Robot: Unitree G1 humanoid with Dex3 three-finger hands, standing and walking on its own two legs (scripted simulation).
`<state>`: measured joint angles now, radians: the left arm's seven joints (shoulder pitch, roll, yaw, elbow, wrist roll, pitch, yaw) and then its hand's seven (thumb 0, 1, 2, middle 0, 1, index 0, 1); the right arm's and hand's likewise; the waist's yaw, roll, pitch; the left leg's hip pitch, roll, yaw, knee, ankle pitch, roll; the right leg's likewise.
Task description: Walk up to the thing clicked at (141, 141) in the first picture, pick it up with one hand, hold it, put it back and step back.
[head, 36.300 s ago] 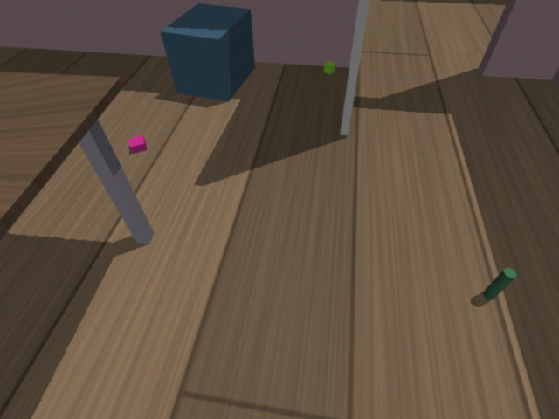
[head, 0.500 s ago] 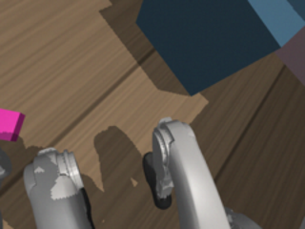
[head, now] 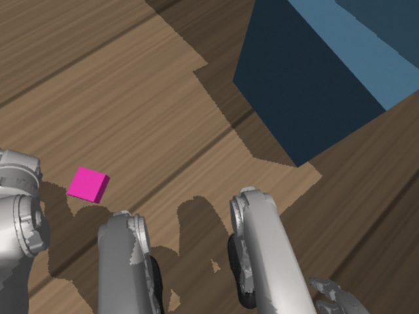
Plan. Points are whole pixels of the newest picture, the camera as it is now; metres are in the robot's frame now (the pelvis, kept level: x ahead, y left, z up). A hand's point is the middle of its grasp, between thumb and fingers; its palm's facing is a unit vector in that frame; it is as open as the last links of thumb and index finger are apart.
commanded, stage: go down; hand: left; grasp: from above
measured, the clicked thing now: (89, 185) +0.45 +0.29 -0.39
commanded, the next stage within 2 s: approach in 1.98 s
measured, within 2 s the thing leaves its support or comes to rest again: neither
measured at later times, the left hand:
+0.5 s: hand out of the picture +0.42 +0.35 -0.01, palm faces -0.10 -0.40 -0.91, open 12.7 cm
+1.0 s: hand out of the picture +0.42 +0.36 +0.03, palm faces -0.10 -0.40 -0.91, open 13.2 cm
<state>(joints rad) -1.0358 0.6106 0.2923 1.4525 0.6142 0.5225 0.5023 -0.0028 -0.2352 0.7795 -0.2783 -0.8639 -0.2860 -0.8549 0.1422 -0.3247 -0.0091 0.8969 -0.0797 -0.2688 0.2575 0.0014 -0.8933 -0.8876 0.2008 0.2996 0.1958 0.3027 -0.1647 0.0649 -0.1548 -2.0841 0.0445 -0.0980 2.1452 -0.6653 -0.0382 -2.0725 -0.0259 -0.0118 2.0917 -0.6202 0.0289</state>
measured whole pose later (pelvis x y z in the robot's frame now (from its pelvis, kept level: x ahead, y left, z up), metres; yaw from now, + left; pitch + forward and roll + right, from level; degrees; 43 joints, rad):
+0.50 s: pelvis +0.02 +0.00 +0.09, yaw +0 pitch +35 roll -4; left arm -0.92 0.59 0.25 1.29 0.61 0.57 0.43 0.00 -0.28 0.80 -0.33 -0.77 -0.31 -0.79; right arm 0.16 -0.29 0.00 0.87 -0.04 -0.24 0.14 0.00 -0.90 -0.89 0.20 0.30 0.20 0.30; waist -0.15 0.04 -0.18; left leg -1.82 0.06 -0.09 1.86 -0.66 -0.03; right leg -1.80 -0.03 -0.03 1.80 -0.61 0.02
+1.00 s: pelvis +0.04 +0.01 +0.14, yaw +0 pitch +34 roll -4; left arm -0.84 0.56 0.24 1.22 0.59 0.57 0.44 0.00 -0.36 0.86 -0.27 -0.83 -0.24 -0.85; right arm 0.15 -0.24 0.01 0.84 -0.04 -0.22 0.11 0.00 -0.91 -0.90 0.20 0.30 0.20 0.30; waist -0.13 0.03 -0.18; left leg -1.66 0.07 -0.07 1.71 -0.65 -0.03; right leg -1.64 -0.03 -0.04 1.65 -0.61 0.02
